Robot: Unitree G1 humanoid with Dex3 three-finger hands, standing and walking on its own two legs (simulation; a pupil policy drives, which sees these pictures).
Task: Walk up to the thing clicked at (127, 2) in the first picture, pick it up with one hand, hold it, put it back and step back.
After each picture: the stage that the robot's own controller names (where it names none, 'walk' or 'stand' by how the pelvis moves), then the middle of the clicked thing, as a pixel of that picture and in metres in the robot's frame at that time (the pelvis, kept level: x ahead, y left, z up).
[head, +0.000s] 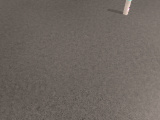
stand; (127, 6) +2.11 -0.70 -0.65
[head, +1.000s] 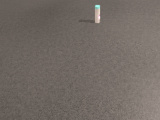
walk; (97, 14) +2.04 -0.15 -0.62
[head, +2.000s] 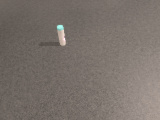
walk; (61, 35) +1.40 +0.25 -0.64
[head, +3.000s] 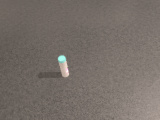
walk; (63, 66) +0.94 +0.23 -0.65
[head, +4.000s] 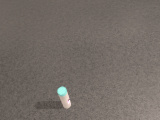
walk; (64, 98) +0.62 +0.22 -0.65
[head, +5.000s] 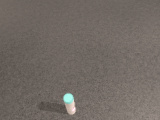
stand; (70, 104) +0.52 +0.15 -0.64
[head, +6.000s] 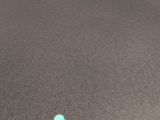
stand; out of the picture +0.43 +0.16 -0.65
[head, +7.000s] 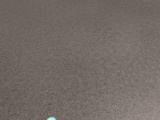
stand; out of the picture +0.39 +0.21 -0.66
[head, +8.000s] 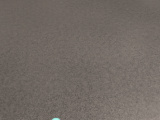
stand; out of the picture +0.41 +0.19 -0.66
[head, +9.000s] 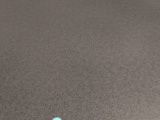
stand; out of the picture +0.41 +0.18 -0.66
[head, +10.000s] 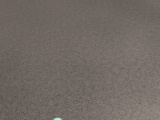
stand; out of the picture +0.41 +0.18 -0.66
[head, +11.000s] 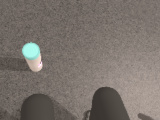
go down; (33, 59) +0.49 +0.17 -0.35
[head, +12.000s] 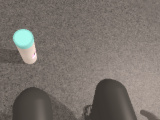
go down; (27, 49) +0.51 +0.18 -0.27
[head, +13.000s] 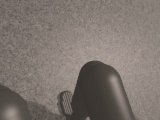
close in; out of the picture +0.50 +0.23 -0.18
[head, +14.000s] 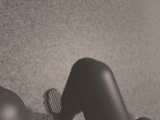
close; out of the picture +0.49 +0.25 -0.17
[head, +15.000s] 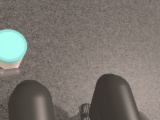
lift; (8, 56) +0.39 +0.22 -0.06
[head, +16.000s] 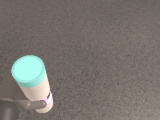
hold; (37, 89) +0.30 +0.15 +0.07
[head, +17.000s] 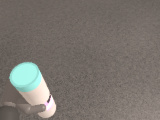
hold; (38, 94) +0.29 +0.15 +0.04
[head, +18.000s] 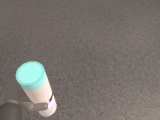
hold; (40, 93) +0.30 +0.14 +0.03
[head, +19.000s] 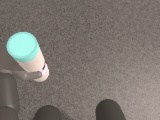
crouch; (33, 62) +0.40 +0.15 -0.03
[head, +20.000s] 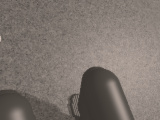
lower; out of the picture +0.52 +0.20 -0.08
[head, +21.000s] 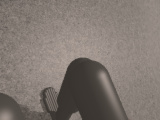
lower; out of the picture +0.47 +0.25 -0.18
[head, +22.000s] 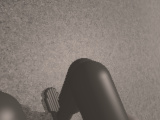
lower; out of the picture +0.47 +0.25 -0.17
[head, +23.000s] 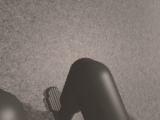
lower; out of the picture +0.47 +0.25 -0.17
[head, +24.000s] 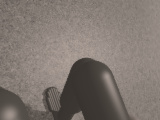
lower; out of the picture +0.46 +0.24 -0.18
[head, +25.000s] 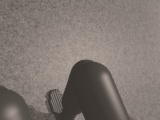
open; out of the picture +0.48 +0.23 -0.19
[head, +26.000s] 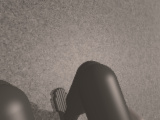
stand; out of the picture +0.47 +0.21 -0.19
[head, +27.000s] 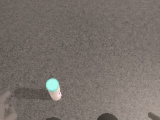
stand; (54, 90) +0.44 +0.14 -0.49
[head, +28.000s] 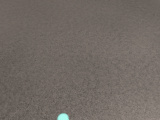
stand; out of the picture +0.42 +0.12 -0.60
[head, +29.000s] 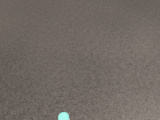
stand; out of the picture +0.42 +0.12 -0.60
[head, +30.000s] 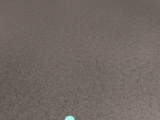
stand; out of the picture +0.43 +0.11 -0.65
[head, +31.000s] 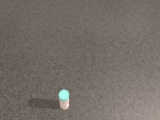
walk; (64, 100) +0.47 +0.08 -0.64
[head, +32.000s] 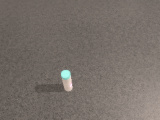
walk; (67, 81) +0.64 +0.13 -0.63
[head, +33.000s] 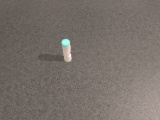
walk; (66, 51) +0.94 +0.14 -0.62
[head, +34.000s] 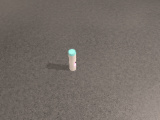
stand; (72, 60) +1.06 +0.11 -0.64
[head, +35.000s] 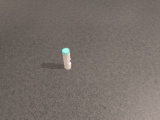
stand; (66, 59) +1.07 +0.15 -0.66
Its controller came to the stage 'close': yes
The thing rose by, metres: 0.69
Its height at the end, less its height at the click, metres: +0.00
